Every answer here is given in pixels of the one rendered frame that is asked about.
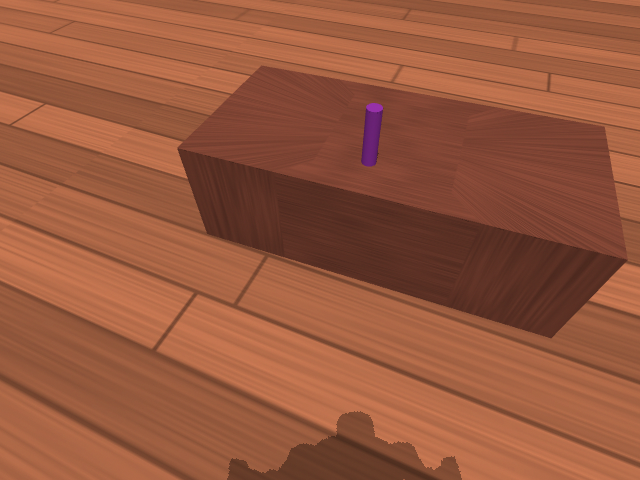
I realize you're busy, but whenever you can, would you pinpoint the can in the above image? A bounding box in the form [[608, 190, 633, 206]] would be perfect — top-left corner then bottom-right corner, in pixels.
[[361, 103, 383, 167]]

